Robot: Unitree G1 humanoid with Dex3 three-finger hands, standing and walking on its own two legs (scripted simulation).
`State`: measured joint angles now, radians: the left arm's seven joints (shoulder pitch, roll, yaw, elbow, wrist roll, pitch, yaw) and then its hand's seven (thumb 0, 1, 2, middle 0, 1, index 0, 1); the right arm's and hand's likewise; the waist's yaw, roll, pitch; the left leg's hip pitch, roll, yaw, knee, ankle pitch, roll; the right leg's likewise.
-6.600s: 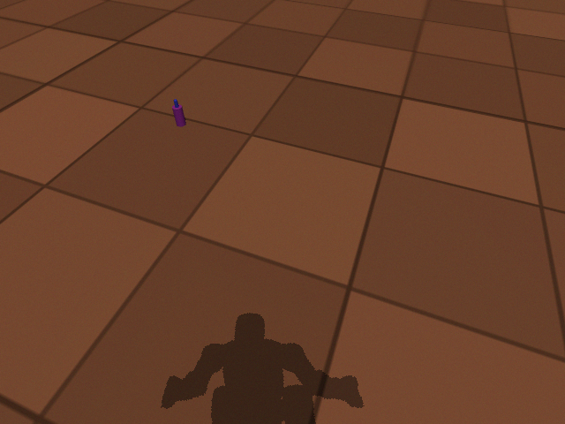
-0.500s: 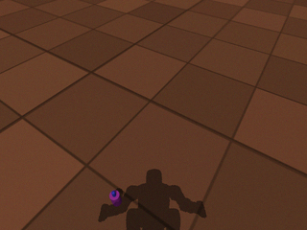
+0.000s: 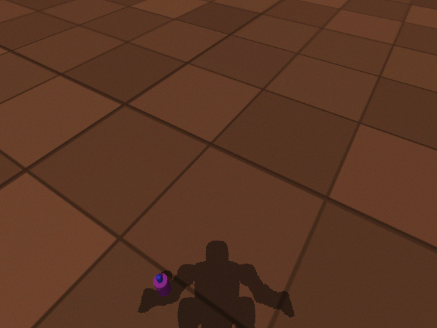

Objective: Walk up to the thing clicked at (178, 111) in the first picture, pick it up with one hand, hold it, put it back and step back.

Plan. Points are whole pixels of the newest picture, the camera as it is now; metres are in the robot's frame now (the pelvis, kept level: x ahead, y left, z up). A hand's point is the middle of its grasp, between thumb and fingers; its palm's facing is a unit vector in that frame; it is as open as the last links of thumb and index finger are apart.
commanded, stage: walk up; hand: left
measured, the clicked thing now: (161, 283) +0.41 +0.23 -0.70
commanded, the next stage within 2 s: stand in 0.06 s
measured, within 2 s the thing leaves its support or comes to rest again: neither
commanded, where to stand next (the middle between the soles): +0.06 +0.01 m, yaw +0 degrees
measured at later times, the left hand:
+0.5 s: hand out of the picture +0.08 +0.25 -0.16, palm faces -0.02 -0.94 -0.35, open 7.4 cm
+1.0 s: hand out of the picture +0.10 +0.24 -0.15, palm faces -0.02 -0.93 -0.36, open 7.4 cm
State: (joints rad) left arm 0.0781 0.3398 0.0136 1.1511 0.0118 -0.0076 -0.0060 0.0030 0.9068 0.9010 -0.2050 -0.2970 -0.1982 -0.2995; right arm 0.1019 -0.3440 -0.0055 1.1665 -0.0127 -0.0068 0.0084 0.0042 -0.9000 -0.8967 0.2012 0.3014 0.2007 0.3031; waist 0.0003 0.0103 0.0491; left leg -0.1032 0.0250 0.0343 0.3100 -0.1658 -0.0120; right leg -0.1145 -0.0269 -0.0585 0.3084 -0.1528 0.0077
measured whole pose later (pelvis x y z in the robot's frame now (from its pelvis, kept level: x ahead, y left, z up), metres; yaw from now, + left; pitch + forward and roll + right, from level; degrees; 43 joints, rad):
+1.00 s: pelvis +0.02 -0.01 +0.00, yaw +0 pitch -2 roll +0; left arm 0.10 0.35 -0.01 1.13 0.01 -0.01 0.00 0.00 0.91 0.90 -0.21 -0.30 -0.20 -0.30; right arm 0.10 -0.35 0.00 1.14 -0.02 -0.01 0.00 0.00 -0.90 -0.90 0.20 0.30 0.20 0.30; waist 0.00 0.01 0.04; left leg -0.08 0.04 0.03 0.29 -0.18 -0.04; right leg -0.09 -0.01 -0.07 0.30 -0.18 -0.01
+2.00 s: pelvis +0.02 -0.01 +0.00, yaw +0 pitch -2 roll +0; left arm 0.11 0.35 0.00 1.14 0.01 -0.01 0.00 0.00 0.91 0.90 -0.21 -0.30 -0.20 -0.30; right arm 0.12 -0.35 0.01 1.13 -0.02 -0.01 0.00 0.00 -0.90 -0.90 0.20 0.30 0.20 0.30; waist 0.01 0.01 0.04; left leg -0.07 0.05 0.03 0.28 -0.18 -0.03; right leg -0.09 -0.01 -0.06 0.30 -0.18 -0.01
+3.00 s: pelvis +0.02 +0.01 -0.06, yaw +0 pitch +12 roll -1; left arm 0.18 0.31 0.18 0.60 0.05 0.17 -0.03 0.00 -0.40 0.07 -0.08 -0.07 -0.07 -0.08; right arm 0.23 -0.25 -0.03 0.63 0.02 -0.10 -0.04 0.01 -0.87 -0.89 0.20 0.30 0.20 0.30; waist -0.02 0.00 -0.08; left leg -0.66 0.04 0.02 0.91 -0.46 0.00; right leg -0.65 -0.04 -0.05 0.87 -0.43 0.02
